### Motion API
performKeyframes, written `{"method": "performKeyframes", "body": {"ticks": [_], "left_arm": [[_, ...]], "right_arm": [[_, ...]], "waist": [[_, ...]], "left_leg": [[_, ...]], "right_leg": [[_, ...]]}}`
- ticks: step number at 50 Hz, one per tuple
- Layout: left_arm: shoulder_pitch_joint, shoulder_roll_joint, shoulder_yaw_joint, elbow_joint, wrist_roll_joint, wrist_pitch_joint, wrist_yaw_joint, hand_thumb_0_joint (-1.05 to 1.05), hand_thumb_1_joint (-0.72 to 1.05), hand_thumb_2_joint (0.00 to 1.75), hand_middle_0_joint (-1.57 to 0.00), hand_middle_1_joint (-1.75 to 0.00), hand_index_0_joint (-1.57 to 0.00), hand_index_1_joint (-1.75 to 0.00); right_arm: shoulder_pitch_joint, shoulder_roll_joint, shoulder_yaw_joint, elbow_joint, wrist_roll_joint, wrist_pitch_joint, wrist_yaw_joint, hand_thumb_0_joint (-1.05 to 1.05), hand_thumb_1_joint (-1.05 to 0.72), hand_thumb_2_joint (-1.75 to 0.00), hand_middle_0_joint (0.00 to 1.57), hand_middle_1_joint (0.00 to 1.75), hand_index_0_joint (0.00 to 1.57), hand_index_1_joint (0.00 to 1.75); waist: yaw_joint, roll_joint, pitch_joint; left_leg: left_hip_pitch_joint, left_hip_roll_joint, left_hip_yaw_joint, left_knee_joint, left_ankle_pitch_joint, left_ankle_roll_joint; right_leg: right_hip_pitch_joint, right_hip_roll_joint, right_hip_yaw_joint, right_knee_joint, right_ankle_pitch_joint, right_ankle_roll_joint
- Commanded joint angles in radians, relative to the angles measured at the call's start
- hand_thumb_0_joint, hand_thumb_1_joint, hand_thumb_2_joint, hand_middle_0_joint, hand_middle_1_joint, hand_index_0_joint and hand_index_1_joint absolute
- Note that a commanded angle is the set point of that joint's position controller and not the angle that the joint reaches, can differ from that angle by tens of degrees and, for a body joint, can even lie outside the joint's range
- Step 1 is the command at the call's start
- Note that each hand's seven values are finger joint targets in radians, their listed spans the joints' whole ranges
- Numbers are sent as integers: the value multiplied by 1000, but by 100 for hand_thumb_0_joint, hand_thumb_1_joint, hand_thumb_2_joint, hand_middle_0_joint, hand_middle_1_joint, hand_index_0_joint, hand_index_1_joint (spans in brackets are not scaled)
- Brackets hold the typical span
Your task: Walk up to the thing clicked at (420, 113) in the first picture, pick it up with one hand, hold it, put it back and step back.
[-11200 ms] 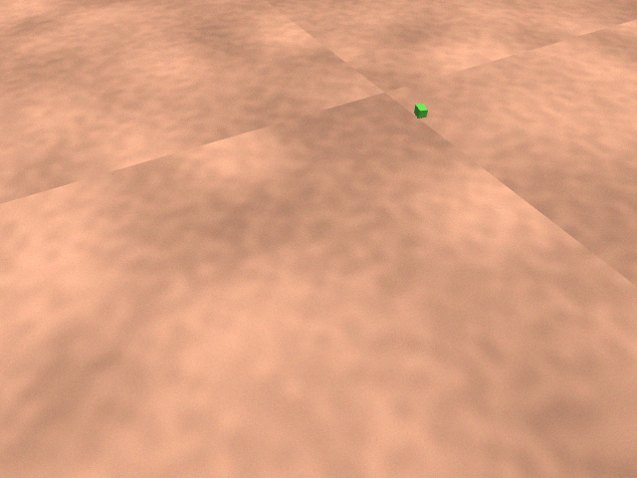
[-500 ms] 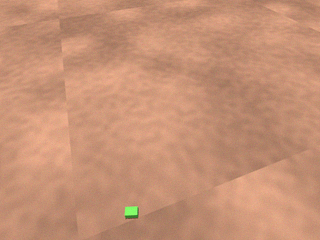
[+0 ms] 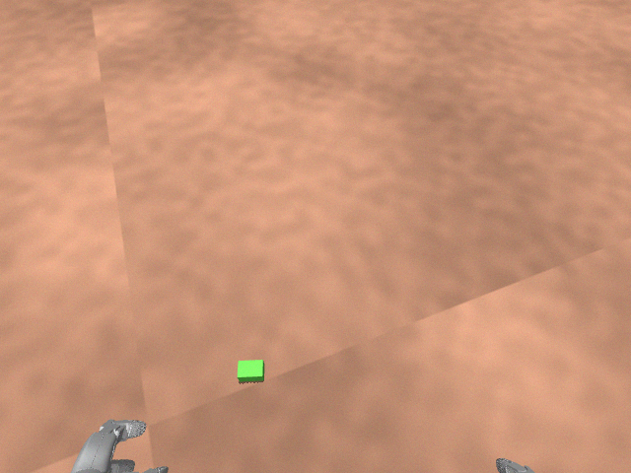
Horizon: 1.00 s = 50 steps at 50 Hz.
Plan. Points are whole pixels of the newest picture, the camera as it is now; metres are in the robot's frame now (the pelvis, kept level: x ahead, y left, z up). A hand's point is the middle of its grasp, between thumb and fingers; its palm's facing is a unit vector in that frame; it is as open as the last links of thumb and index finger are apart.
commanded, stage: rise first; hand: left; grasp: from above
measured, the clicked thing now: (251, 370) +0.47 +0.19 -0.73
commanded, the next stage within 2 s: none
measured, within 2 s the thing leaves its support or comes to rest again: neither
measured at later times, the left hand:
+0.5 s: hand out of the picture +0.14 +0.27 -0.24, palm faces -0.27 -0.82 -0.51, open 13.1 cm
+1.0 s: hand (191, 420) +0.28 +0.27 -0.44, palm faces -0.47 -0.30 -0.83, open 12.9 cm
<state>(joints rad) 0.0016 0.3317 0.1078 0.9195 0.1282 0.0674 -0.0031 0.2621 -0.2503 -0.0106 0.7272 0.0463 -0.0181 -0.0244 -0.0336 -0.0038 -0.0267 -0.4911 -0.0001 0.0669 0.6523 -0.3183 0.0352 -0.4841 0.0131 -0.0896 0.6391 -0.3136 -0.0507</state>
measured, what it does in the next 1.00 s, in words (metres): lowers itself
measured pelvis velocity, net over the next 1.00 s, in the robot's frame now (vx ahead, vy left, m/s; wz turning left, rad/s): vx -0.09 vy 0.00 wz -0.01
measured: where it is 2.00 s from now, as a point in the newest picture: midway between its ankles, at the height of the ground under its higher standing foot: outside the picture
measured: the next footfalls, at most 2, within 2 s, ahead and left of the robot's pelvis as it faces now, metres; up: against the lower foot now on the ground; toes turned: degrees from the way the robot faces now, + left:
none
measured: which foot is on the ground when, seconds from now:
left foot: down 0.00-1.00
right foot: down 0.00-1.00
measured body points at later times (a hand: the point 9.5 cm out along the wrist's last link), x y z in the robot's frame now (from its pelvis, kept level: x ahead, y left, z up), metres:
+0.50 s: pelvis -0.01 +0.01 -0.09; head +0.10 +0.02 +0.35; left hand +0.16 +0.31 -0.21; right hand +0.17 -0.24 -0.18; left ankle +0.00 +0.10 -0.72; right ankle +0.00 -0.09 -0.72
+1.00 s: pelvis -0.09 +0.00 -0.30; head +0.12 +0.01 +0.10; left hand +0.30 +0.28 -0.39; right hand +0.04 -0.27 -0.44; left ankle +0.00 +0.10 -0.72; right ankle +0.00 -0.09 -0.72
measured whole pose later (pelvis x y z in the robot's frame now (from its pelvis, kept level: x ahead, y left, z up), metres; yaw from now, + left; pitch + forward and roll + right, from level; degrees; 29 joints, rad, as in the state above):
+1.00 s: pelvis -0.09 +0.00 -0.30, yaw -1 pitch +35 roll -2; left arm -0.57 0.54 0.03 1.01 0.84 -0.14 0.19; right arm 0.12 -0.26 -0.05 0.72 -0.02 -0.16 0.05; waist -0.07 0.01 -0.15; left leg -1.94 0.05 0.04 1.97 -0.64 0.06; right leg -1.91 -0.06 -0.16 1.95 -0.64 -0.11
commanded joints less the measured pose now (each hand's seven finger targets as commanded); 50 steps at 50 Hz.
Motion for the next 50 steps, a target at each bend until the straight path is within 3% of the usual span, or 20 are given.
{"method": "performKeyframes", "body": {"ticks": [1, 2, 5, 7, 9, 14, 18, 22, 25, 27, 28, 32, 34, 35, 36, 39, 41, 44, 48, 50], "left_arm": [[28, 152, 24, -121, 15, 44, 34, 0, -53, 88, -22, -95, -22, -95], [14, 138, 15, -155, 15, 44, 35, 0, -53, 88, -22, -96, -21, -96], [65, 172, 57, -235, 30, 35, 40, 0, -48, 85, -23, -95, -23, -94], [64, 164, 42, -341, 42, 25, 38, 0, -48, 84, -24, -94, -24, -94], [97, 189, 61, -372, 59, 26, 41, 0, -46, 82, -27, -92, -27, -91], [205, 174, 44, -506, 90, 53, 43, 0, -42, 78, -31, -89, -31, -88], [147, 167, 17, -492, 128, 74, 49, 0, -38, 75, -33, -87, -34, -86], [5, 169, 15, -369, 201, 26, 50, 0, -37, 76, -30, -87, -31, -86], [-38, 185, 5, -384, 273, -43, 55, 0, -34, 74, -31, -88, -32, -86], [-91, 194, -33, -450, 325, -81, 60, 0, -34, 75, -31, -89, -32, -88], [-77, 173, -60, -411, 348, -91, 65, 0, -36, 77, -29, -90, -30, -89], [-138, 266, 21, -294, 455, -126, 131, 0, -41, 84, -24, -93, -24, -93], [-207, 291, 35, -299, 504, -129, 165, 0, -46, 89, -20, -95, -19, -96], [-241, 280, 19, -296, 527, -129, 176, 0, -47, 90, -18, -97, -18, -97], [-283, 316, 38, -297, 547, -128, 192, 0, -43, 88, -19, -96, -18, -96], [-436, 327, 7, -212, 596, -134, 212, 0, -39, 85, -24, -90, -24, -91], [-549, 394, 16, -143, 633, -153, 220, 0, -38, 83, -27, -88, -26, -88], [-709, 427, -10, -107, 674, -193, 221, 0, -34, 83, -27, -85, -27, -86], [-857, 504, -11, -32, 723, -243, 234, 0, -25, 81, -29, -81, -28, -81], [-916, 496, -24, 15, 755, -254, 243, 0, -32, 86, -24, -83, -23, -84]], "right_arm": [[-32, -165, -53, -170, -3, -61, -13, 0, -96, -91, 20, 30, 20, 30], [-24, -164, -53, -177, -5, -69, -12, 0, -96, -91, 20, 30, 20, 30], [-10, -163, -60, -204, -9, -96, -10, 0, -94, -91, 20, 30, 20, 30], [-8, -158, -65, -227, -13, -110, -12, 0, -93, -91, 20, 30, 20, 30], [-18, -157, -64, -232, -15, -121, -15, 0, -94, -91, 20, 30, 20, 30], [-29, -153, -67, -266, -17, -137, -19, 0, -96, -91, 20, 30, 20, 30], [-31, -157, -62, -266, -17, -151, -23, 0, -97, -91, 20, 30, 20, 30], [-52, -153, -65, -254, -33, -179, -9, 0, -94, -91, 20, 30, 20, 30], [-70, -169, -69, -255, -36, -202, 2, 0, -94, -91, 20, 30, 20, 30], [-67, -191, -75, -248, -33, -211, 10, 0, -93, -91, 20, 30, 20, 30], [-67, -199, -78, -239, -31, -213, 14, 0, -93, -91, 20, 30, 20, 30], [-66, -220, -91, -194, -24, -206, 37, 0, -91, -90, 20, 30, 20, 30], [-68, -220, -97, -186, -22, -197, 47, 0, -90, -90, 20, 30, 20, 30], [-67, -220, -99, -180, -21, -195, 51, 0, -90, -90, 20, 30, 20, 30], [-65, -220, -102, -173, -21, -192, 52, 0, -90, -90, 20, 30, 20, 30], [-50, -210, -104, -142, -24, -186, 58, 0, -91, -90, 20, 30, 20, 30], [-42, -203, -109, -126, -32, -182, 60, 0, -92, -90, 20, 30, 20, 30], [-37, -199, -116, -114, -50, -182, 57, 0, -89, -90, 20, 30, 20, 30], [-21, -196, -112, -86, -67, -176, 51, 0, -84, -89, 20, 30, 20, 30], [-3, -196, -101, -70, -73, -168, 52, 0, -84, -89, 20, 30, 20, 30]], "waist": [[18, -4, -158], [9, -9, -167], [25, 21, -223], [12, 42, -281], [13, 62, -273], [20, 89, -327], [-29, 48, -291], [-37, 24, -260], [-7, 85, -374], [-6, 139, -510], [-19, 134, -527], [16, 103, -584], [24, 106, -641], [18, 114, -669], [28, 99, -701], [-9, 31, -713], [-18, 4, -725], [-46, 13, -754], [-56, 36, -765], [-68, 57, -771]], "left_leg": [[-31, -10, -64, 32, 107, -8], [-50, -6, -68, 56, 88, -7], [-94, -1, -81, 132, 96, -9], [-88, 4, -84, 172, 129, -11], [-106, 8, -94, 202, 120, -16], [-125, 8, -109, 251, 113, -17], [-211, 7, -108, 327, 102, -9], [-424, 3, -101, 486, 8, -5], [-487, -6, -102, 574, -14, -14], [-434, 3, -128, 623, 72, -25], [-434, 9, -144, 653, 111, -30], [-577, 4, -156, 788, 166, -28], [-628, -1, -157, 836, 160, -27], [-643, -4, -156, 855, 157, -27], [-686, -10, -138, 887, 139, -17], [-848, -19, -95, 982, 42, 5], [-967, -23, -78, 1037, -68, 7], [-1057, -24, -74, 1103, -190, 3], [-1123, -21, -66, 1163, -265, 2], [-1149, -19, -68, 1182, -273, 4]], "right_leg": [[-8, -5, 69, 2, 84, 6], [-42, -2, 68, 30, 66, 8], [-89, -4, 64, 125, 67, 8], [-124, -2, 67, 174, 95, 7], [-176, -1, 69, 212, 77, 9], [-227, -3, 72, 260, 62, 9], [-297, -1, 72, 309, 61, 14], [-493, -2, 71, 463, -17, 11], [-601, -6, 75, 589, -47, 6], [-673, -5, 68, 675, -4, 2], [-724, -3, 61, 718, 14, 2], [-865, -5, 55, 861, 38, 0], [-902, -9, 55, 909, 43, -2], [-912, -11, 56, 927, 45, -2], [-900, -11, 63, 933, 51, 0], [-905, -7, 82, 936, 21, 10], [-905, -11, 105, 945, -77, 16], [-966, -17, 123, 968, -224, 17], [-1004, -16, 161, 963, -364, 19], [-1038, -13, 146, 986, -368, 16]]}}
